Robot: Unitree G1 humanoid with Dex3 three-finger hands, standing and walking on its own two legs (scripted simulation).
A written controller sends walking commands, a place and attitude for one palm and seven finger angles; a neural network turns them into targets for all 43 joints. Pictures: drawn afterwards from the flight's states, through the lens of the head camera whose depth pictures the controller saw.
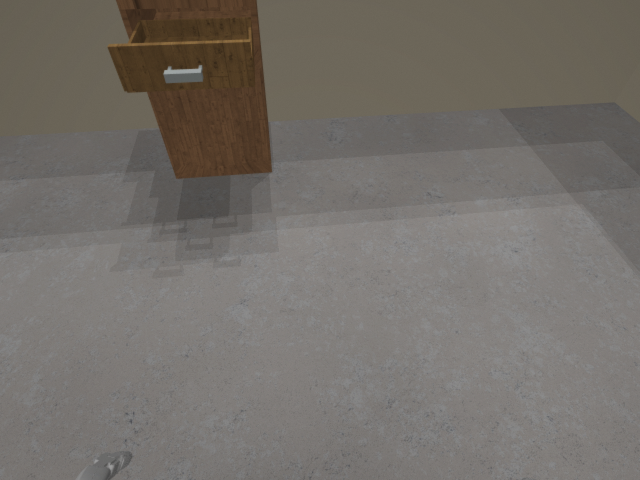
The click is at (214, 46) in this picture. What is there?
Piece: drawer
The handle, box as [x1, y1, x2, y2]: [163, 65, 202, 82]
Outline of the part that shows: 202,67 201,65 199,65 197,69 172,70 171,66 168,66 168,68 164,70 163,74 166,82 202,81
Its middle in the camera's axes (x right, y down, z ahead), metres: -0.43 -0.51 +1.20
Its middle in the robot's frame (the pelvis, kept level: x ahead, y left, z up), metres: +1.22 +0.48 -0.09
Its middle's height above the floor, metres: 0.68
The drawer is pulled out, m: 0.30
